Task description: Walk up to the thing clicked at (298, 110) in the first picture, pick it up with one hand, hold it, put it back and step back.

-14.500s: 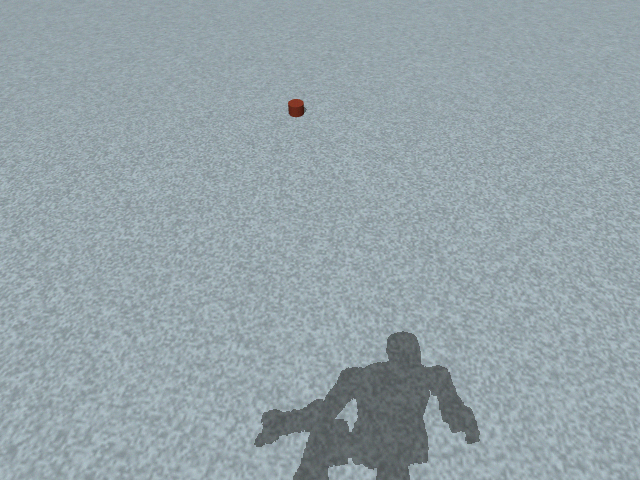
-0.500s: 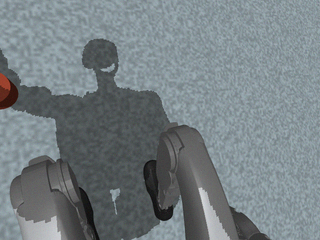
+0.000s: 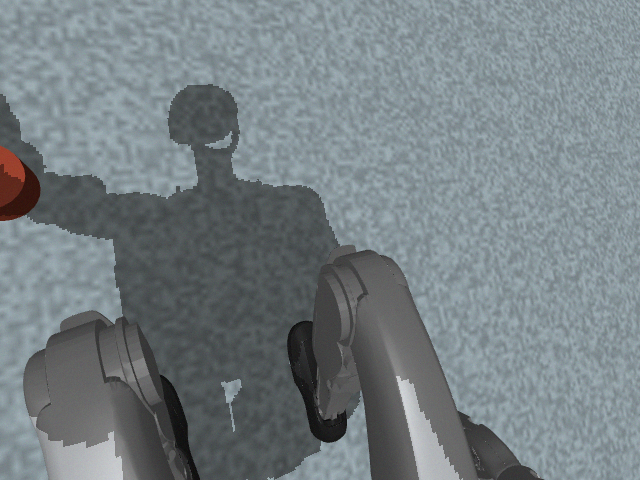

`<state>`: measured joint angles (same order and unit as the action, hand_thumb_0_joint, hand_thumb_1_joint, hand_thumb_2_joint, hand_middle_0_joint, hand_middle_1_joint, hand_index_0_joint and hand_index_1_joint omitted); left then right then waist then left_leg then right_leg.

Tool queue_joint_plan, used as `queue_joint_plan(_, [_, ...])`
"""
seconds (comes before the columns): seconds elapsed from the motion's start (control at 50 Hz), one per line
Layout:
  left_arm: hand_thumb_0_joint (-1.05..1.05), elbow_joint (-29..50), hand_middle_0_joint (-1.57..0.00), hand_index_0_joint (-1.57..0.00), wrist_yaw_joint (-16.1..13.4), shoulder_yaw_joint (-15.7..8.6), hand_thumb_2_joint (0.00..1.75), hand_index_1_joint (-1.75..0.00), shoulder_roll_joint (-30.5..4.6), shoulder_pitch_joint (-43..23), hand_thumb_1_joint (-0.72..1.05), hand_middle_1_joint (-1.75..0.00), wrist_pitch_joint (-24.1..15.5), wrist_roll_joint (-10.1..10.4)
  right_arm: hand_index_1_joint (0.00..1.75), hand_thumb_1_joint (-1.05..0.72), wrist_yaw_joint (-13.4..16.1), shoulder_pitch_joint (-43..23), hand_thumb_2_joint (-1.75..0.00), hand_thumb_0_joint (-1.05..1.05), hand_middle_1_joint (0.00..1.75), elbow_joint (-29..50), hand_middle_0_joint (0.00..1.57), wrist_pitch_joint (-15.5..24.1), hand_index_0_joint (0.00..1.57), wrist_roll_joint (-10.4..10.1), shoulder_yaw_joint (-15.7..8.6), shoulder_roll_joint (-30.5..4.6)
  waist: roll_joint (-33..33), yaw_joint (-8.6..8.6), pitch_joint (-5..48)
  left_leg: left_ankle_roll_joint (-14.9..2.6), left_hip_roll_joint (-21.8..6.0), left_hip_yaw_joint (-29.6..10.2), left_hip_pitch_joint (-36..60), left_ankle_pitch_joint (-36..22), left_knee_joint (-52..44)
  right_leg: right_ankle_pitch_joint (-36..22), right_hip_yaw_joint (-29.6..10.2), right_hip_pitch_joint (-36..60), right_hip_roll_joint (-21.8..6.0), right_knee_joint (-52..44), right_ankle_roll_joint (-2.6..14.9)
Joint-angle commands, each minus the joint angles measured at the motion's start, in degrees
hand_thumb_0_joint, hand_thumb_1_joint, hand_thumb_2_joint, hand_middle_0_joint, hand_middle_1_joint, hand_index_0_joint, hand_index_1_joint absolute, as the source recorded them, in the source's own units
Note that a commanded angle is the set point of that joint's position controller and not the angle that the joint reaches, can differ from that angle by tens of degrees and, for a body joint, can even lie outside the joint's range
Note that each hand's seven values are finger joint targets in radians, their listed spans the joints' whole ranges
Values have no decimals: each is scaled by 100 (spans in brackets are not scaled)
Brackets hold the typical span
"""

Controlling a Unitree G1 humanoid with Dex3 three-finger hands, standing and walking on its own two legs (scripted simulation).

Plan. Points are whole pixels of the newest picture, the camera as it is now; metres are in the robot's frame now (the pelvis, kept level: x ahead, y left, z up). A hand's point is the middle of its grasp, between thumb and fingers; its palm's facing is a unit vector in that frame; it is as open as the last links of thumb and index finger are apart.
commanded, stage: rise first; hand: left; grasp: from above
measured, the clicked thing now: out of the picture +0.51 +0.32 -0.29
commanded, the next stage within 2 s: none
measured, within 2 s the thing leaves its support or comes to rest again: neither
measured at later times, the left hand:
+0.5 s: hand out of the picture +0.47 +0.35 -0.17, palm faces -0.46 -0.09 -0.89, open 14.1 cm
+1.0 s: hand out of the picture +0.47 +0.35 -0.17, palm faces -0.46 -0.09 -0.88, open 14.0 cm
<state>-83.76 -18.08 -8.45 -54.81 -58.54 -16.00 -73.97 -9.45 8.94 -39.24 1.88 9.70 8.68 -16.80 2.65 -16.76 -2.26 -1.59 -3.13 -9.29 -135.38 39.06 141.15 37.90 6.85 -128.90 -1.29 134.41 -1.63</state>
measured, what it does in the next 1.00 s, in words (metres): stands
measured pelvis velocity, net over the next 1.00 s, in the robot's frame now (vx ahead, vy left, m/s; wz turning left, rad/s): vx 0.00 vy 0.00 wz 0.00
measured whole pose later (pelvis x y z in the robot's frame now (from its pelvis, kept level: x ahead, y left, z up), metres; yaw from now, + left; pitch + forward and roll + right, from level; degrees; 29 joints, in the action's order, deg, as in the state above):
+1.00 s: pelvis +0.00 +0.00 +0.00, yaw +0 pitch +32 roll -11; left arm -84.8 -17.9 -8.4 -55.6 -59.2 -16.6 -74.4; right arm -9.4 8.9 -38.7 2.2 9.7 9.3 -17.2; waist 2.7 -17.1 -2.6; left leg -1.4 -2.8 -9.6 -135.6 38.9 141.5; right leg 37.7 7.0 -129.1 -1.2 134.7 -1.6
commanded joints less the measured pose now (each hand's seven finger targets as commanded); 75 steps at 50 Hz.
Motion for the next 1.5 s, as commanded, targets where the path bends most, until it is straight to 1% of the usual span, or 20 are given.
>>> queue_joint_plan(0.0, [0, 784, -7, -6, -223, -81, 104, -103, -1509, -1706, -58, -102, -25, 115, 30, -90, 75, 1214, -90, 0, 30, -39, 20, 4, 20, -9, -511, -1581, -2326, -51, 3786, 34, 139, 410, 3080, -982, -1449, -1149, 414, 1665, 344, -1276, 329])
queue_joint_plan(0.3, [0, 915, -8, -7, -216, -159, 103, -103, -1626, -1653, -56, -102, 11, 108, 30, -90, 88, 1205, -90, 0, 30, -37, 20, -18, 20, -49, -539, -1569, -2378, 55, 3956, 26, 157, 447, 3170, -1165, -1427, -1286, 379, 1717, 338, -1241, 332])
queue_joint_plan(0.44, [0, 751, -8, -7, -179, -21, 102, -102, -1441, -1632, -55, -101, 3, 89, 30, -90, 89, 1182, -90, 0, 30, -16, 20, -16, 20, -47, -531, -1574, -2334, -6, 3808, 38, 165, 417, 3088, -1028, -1470, -1179, 413, 1608, 329, -1235, 339])
queue_joint_plan(0.46, [0, 862, -9, -8, -193, -156, 103, -102, -1648, -1667, -55, -101, -6, 65, 30, -90, 84, 1198, -90, 0, 30, 28, 20, -13, 20, -37, -539, -1614, -2331, -27, 3876, 35, 165, 431, 3147, -1144, -1434, -1278, 402, 1724, 321, -1241, 331])
queue_joint_plan(0.48, [0, 774, -9, -8, -189, -39, 102, -102, -1437, -1674, -55, -101, -2, 73, 30, -90, 78, 1266, -90, 0, 30, -35, 20, -7, 20, -33, -516, -1587, -2374, -33, 3784, 53, 182, 421, 3159, -1149, -1490, -1264, 409, 1652, 307, -1207, 335])
queue_joint_plan(0.64, [0, 774, -10, -9, -198, -184, 102, -101, -1626, -1754, -53, -100, -23, 55, 30, -90, 63, 1258, -90, 0, 30, 33, 20, 16, 20, -10, -522, -1605, -2268, -122, 3846, 20, 164, 458, 3099, -1190, -1373, -1336, 380, 1783, 325, -1263, 310])
queue_joint_plan(0.68, [0, 631, -9, -8, -191, -212, 102, -101, -1694, -1682, -54, -100, -17, 61, 30, -90, 71, 1178, -90, 0, 30, 97, 20, 21, 20, -19, -502, -1628, -2158, -69, 3697, 2, 178, 468, 2878, -1023, -1373, -1166, 379, 1744, 317, -1279, 315])
queue_joint_plan(0.7, [0, 649, -9, -9, -176, -57, 101, -101, -1516, -1701, -54, -100, -23, 96, 30, -90, 68, 1192, -90, 0, 30, 18, 20, 18, 20, -22, -469, -1552, -2223, -40, 3714, 8, 180, 476, 2893, -930, -1415, -1085, 368, 1726, 332, -1289, 331])
queue_joint_plan(0.76, [0, 689, -8, -7, -200, -233, 102, -102, -1777, -1598, -55, -101, -37, 83, 30, -90, 86, 1073, -90, 0, 30, 146, 20, 33, 20, -25, -498, -1657, -2258, 37, 3808, 30, 171, 409, 3011, -902, -1474, -1035, 425, 1678, 331, -1245, 342])
queue_joint_plan(0.94, [0, 688, -8, -7, -232, -125, 103, -101, -1645, -1728, -56, -100, -74, 61, 30, -90, 79, 1242, -90, 0, 30, 3, 20, 45, 20, 19, -451, -1612, -2239, -103, 3735, 13, 174, 462, 2926, -1049, -1341, -1204, 404, 1799, 336, -1247, 303])
queue_joint_plan(0.98, [0, 724, -8, -7, -263, -244, 103, -101, -1768, -1733, -55, -100, -101, 35, 30, -90, 89, 1193, -90, 0, 30, 70, 20, 47, 20, 36, -467, -1651, -2232, -92, 3980, 11, 168, 452, 2985, -1244, -1299, -1391, 407, 1962, 341, -1240, 290])
queue_joint_plan(1.04, [0, 697, -9, -8, -221, -77, 102, -101, -1558, -1714, -54, -101, -63, 61, 30, -90, 63, 1279, -90, 0, 30, -29, 20, 62, 20, 22, -475, -1607, -2357, -79, 3933, 24, 154, 426, 3236, -1338, -1322, -1422, 409, 1768, 345, -1206, 310])
queue_joint_plan(1.06, [0, 754, -8, -8, -239, -220, 102, -101, -1758, -1750, -54, -101, -67, 53, 30, -90, 58, 1241, -90, 0, 30, 52, 20, 64, 20, 35, -479, -1659, -2441, -117, 3930, 45, 153, 392, 3188, -1301, -1366, -1368, 442, 1779, 342, -1177, 321])
queue_joint_plan(1.18, [0, 712, -8, -7, -219, -152, 102, -101, -1590, -1518, -55, -100, -15, 53, 30, -90, 45, 1172, -90, 0, 30, 83, 20, 55, 20, -12, -524, -1651, -2535, 2, 3745, 83, 148, 337, 3309, -1118, -1503, -1182, 469, 1464, 321, -1132, 362])
queue_joint_plan(1.2, [0, 967, -8, -7, -250, -304, 103, -101, -1731, -1653, -56, -100, -46, 70, 30, -89, 44, 1158, -90, 0, 30, 149, 20, 55, 20, 0, -551, -1709, -2621, -16, 3839, 102, 153, 322, 3340, -1130, -1545, -1196, 490, 1528, 307, -1129, 357])
queue_joint_plan(1.22, [0, 913, -8, -6, -210, -150, 103, -101, -1613, -1603, -56, -99, -12, 32, 30, -90, 36, 1200, -90, 0, 30, 72, 20, 54, 20, -28, -533, -1662, -2633, 39, 3795, 97, 162, 334, 3369, -1097, -1539, -1168, 460, 1419, 302, -1110, 375])
queue_joint_plan(1.3, [0, 1010, -9, -7, -274, -368, 106, -100, -1839, -1660, -56, -98, -30, 33, 30, -90, 45, 1139, -90, 0, 30, 119, 20, 41, 20, -25, -554, -1667, -2506, 5, 3932, 54, 168, 403, 3142, -1098, -1444, -1227, 425, 1658, 319, -1162, 350])
queue_joint_plan(1.4, [0, 580, -7, -7, -209, 5, 102, -101, -1347, -1584, -56, -100, -17, 102, 30, -90, 39, 1223, -90, 0, 30, 19, 20, 41, 20, -25, -495, -1568, -2111, -124, 3705, -5, 180, 452, 2802, -1073, -1351, -1252, 389, 1793, 349, -1287, 302])
queue_joint_plan(1.44, [0, 571, -7, -7, -199, -178, 102, -101, -1625, -1550, -55, -100, -19, 50, 30, -89, 54, 1267, -90, 0, 30, 43, 20, 45, 20, -3, -518, -1662, -2123, -136, 3720, 3, 177, 431, 2917, -1191, -1347, -1335, 406, 1831, 338, -1250, 299])
queue_joint_plan(1.48, [0, 511, -9, -8, -151, -109, 102, -101, -1530, -1572, -54, -100, -19, 55, 30, -90, 50, 1259, -90, 0, 30, 33, 20, 40, 20, -1, -516, -1658, -2192, -142, 3598, 26, 162, 400, 2982, -1115, -1391, -1226, 425, 1693, 331, -1233, 327])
